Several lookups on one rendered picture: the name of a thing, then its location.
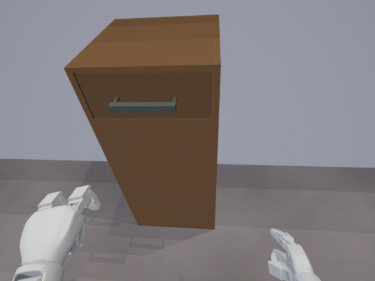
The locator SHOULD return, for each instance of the robot right hand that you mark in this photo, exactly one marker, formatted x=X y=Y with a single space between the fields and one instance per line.
x=285 y=266

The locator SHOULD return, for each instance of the handle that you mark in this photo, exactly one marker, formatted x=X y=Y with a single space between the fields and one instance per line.
x=117 y=106

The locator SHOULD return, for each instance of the robot left forearm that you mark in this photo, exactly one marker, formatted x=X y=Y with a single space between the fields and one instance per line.
x=39 y=271

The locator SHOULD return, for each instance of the drawer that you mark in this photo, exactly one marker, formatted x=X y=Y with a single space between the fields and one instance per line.
x=192 y=88

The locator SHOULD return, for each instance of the robot left hand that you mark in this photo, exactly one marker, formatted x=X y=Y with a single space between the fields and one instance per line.
x=57 y=228

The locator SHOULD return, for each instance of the cabinet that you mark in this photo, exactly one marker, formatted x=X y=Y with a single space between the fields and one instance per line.
x=166 y=167

